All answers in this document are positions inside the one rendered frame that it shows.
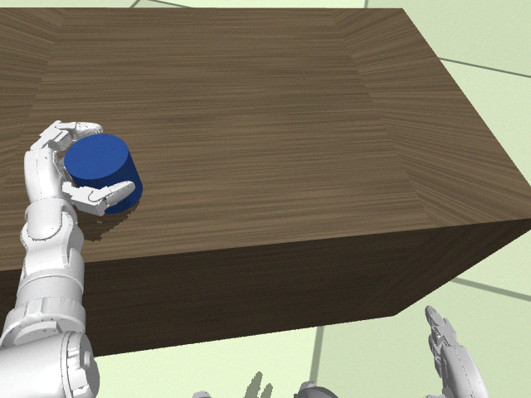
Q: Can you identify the left robot hand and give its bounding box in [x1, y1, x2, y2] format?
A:
[24, 120, 135, 216]

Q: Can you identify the can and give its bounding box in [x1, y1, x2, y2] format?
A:
[64, 134, 143, 214]

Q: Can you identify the right robot hand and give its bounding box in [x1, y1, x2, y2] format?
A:
[424, 305, 490, 398]

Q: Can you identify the left robot arm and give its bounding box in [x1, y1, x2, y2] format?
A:
[0, 198, 100, 398]

